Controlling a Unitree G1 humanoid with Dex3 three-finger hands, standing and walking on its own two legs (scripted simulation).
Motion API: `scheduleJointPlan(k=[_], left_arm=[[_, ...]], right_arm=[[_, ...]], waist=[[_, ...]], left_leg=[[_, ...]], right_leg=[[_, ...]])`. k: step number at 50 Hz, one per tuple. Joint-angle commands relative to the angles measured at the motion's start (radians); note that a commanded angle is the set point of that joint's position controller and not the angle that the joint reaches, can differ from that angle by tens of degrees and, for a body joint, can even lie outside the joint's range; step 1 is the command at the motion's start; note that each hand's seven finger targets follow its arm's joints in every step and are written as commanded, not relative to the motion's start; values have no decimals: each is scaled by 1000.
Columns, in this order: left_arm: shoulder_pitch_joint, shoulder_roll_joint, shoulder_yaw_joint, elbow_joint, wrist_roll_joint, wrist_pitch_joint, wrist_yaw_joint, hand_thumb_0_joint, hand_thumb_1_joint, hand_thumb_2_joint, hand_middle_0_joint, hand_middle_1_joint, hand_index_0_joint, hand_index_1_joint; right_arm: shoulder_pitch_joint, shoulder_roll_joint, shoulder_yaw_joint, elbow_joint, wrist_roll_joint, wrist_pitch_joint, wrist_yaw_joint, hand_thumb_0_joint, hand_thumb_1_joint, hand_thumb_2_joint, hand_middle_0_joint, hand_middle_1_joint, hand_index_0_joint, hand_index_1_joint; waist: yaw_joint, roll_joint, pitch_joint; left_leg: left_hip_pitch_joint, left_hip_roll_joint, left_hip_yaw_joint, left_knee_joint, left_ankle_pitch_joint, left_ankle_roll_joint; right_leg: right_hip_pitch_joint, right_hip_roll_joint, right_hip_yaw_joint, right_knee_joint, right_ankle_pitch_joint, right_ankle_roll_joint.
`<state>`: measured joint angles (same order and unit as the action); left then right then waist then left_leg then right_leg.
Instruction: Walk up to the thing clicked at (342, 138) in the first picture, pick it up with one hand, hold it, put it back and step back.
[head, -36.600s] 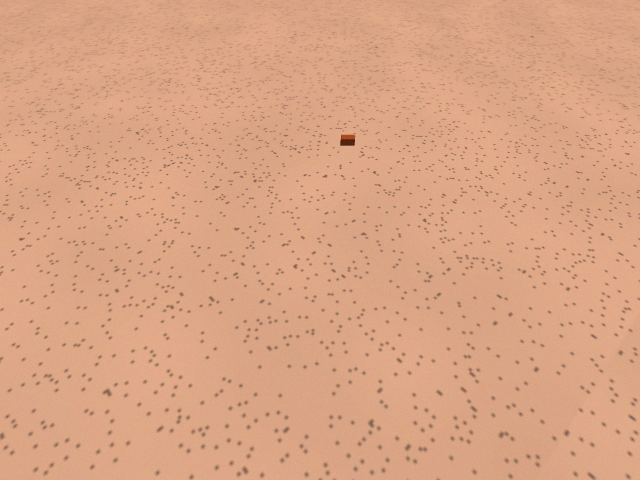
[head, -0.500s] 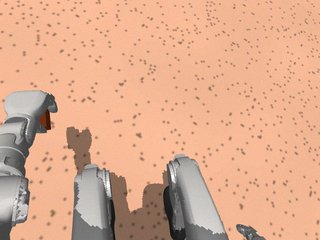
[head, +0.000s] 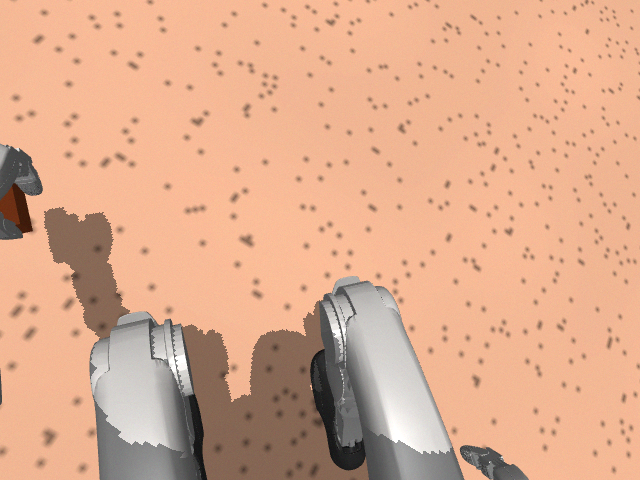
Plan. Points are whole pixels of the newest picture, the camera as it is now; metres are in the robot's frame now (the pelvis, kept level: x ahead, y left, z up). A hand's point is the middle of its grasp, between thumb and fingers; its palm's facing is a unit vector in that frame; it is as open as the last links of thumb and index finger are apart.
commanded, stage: crouch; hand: left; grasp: from above
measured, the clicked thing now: (0, 204) +0.48 +0.33 -0.21
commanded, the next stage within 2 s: lower in 0.44 s
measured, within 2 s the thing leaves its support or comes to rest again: rests again in 1.46 s
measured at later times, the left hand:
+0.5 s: hand (4, 206) +0.48 +0.33 -0.21, palm faces -0.46 -0.05 -0.89, open 7.3 cm
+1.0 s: hand (25, 216) +0.48 +0.32 -0.26, palm faces -0.46 -0.08 -0.89, open 6.7 cm
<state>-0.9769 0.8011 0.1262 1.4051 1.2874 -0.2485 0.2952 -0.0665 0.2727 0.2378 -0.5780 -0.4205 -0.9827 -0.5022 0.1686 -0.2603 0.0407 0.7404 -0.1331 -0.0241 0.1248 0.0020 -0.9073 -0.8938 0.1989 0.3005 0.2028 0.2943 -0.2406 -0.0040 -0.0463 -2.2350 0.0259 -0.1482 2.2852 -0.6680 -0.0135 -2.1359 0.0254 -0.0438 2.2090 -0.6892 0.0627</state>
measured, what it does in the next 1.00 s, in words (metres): lowers itself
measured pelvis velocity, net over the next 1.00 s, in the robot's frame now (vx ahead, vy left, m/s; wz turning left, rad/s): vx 0.00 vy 0.01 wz -0.08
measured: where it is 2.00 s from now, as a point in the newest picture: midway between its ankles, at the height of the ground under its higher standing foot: (267, 448)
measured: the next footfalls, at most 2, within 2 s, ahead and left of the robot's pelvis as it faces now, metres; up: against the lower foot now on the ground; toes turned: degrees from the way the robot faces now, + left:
none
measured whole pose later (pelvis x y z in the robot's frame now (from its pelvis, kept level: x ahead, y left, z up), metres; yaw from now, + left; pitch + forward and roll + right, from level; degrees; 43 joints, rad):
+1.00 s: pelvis +0.00 +0.01 -0.06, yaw -5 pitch +30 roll -13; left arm -1.06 1.02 0.15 1.59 1.38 -0.34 0.43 -0.08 0.29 0.21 -0.63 -0.30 -1.07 -0.44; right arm 0.13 -0.30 0.20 0.69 -0.21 -0.04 0.14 0.00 -0.91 -0.89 0.20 0.30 0.20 0.29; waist -0.32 -0.09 0.08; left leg -2.38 0.01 -0.24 2.51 -0.68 -0.01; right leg -2.24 0.06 -0.10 2.37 -0.68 0.06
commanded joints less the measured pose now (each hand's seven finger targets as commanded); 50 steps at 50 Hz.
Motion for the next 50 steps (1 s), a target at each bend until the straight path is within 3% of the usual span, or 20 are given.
scheduleJointPlan(k=[1,2,5,11,14,19,22,23,27,31,34,36,40,47,50], left_arm=[[-348,323,49,-159,-3,-22,57,0,632,403,-901,-568,-976,-491],[-346,287,21,-134,-4,-24,60,0,638,368,-894,-572,-977,-487],[-370,329,38,-112,4,-30,77,0,615,369,-890,-538,-964,-461],[-392,352,28,-73,20,-25,96,0,589,398,-878,-545,-946,-474],[-396,340,10,-69,25,-22,97,0,585,401,-900,-519,-958,-458],[-386,368,18,-59,20,-15,87,0,631,445,-942,-530,-993,-477],[-377,353,12,-61,10,-13,78,0,676,407,-974,-506,-1027,-450],[-386,378,26,-92,12,-18,77,0,657,412,-960,-505,-1012,-450],[-362,389,28,-85,10,-22,69,0,661,430,-964,-515,-1015,-462],[-356,394,21,-48,11,-32,65,0,662,435,-1002,-491,-1044,-447],[-343,425,40,-29,9,-44,81,0,673,416,-997,-499,-1046,-447],[-354,413,24,-4,11,-57,90,0,673,404,-992,-491,-1042,-438],[-367,460,38,-5,33,-82,114,0,688,398,-1005,-478,-1054,-427],[-396,490,54,31,68,-89,185,0,747,404,-1032,-501,-1086,-444],[-394,481,36,56,78,-73,207,0,729,425,-1042,-487,-1084,-444]], right_arm=[[206,-259,-74,-18,-3,5,-4,0,-901,-898,200,300,200,300],[202,-256,-67,-22,-5,2,-2,0,-901,-897,200,300,200,300],[189,-266,-55,-16,-7,4,-3,0,-898,-896,200,300,200,300],[173,-275,-37,-16,-16,2,-6,0,-898,-896,200,300,200,300],[184,-273,-25,-10,-20,-1,-4,0,-902,-898,200,300,200,300],[188,-284,-17,-12,-22,-3,-2,0,-906,-899,200,300,200,300],[197,-287,-15,-18,-23,-3,1,0,-907,-900,200,300,200,300],[196,-290,-12,-19,-25,0,1,0,-906,-899,200,300,200,300],[185,-288,-7,-32,-28,7,4,0,-906,-899,200,300,200,300],[183,-293,7,-36,-34,12,6,0,-909,-899,200,300,200,300],[177,-299,20,-44,-41,10,7,0,-908,-898,200,300,200,300],[165,-308,31,-41,-45,9,6,0,-905,-897,200,300,200,300],[156,-322,46,-48,-56,6,1,0,-902,-896,200,300,200,300],[147,-339,68,-50,-76,-11,1,0,-901,-895,200,300,200,300],[140,-333,74,-41,-80,-24,4,0,-905,-897,200,300,200,300]], waist=[[4,337,-706],[-12,328,-673],[-7,325,-656],[-16,349,-633],[-30,337,-636],[-36,352,-633],[-48,358,-622],[-45,363,-646],[-35,373,-648],[-60,327,-581],[-58,296,-572],[-64,305,-538],[-66,351,-570],[-91,422,-534],[-97,436,-531]], left_leg=[[568,-8,86,-212,189,25],[544,-9,87,-209,164,26],[508,-11,84,-197,112,28],[495,-10,75,-170,81,28],[474,-11,80,-141,111,31],[481,-9,69,-124,172,27],[490,-7,69,-107,200,27],[490,-7,66,-107,214,26],[476,-7,71,-90,207,26],[407,-8,74,-63,176,35],[380,-6,71,-44,179,39],[374,-6,61,-52,129,33],[424,-4,49,-49,146,28],[458,1,36,-39,162,18],[458,5,34,-34,155,20]], right_leg=[[260,24,-107,-184,225,-99],[246,23,-110,-181,206,-98],[211,26,-116,-166,160,-98],[160,29,-127,-137,145,-99],[183,34,-129,-129,178,-95],[187,32,-139,-97,230,-93],[184,32,-139,-94,256,-91],[198,35,-143,-90,269,-89],[202,38,-143,-83,257,-92],[205,42,-144,-94,239,-87],[233,46,-146,-91,249,-82],[190,48,-157,-89,189,-91],[186,51,-172,-67,206,-89],[142,53,-193,-37,220,-92],[139,58,-191,-34,225,-89]])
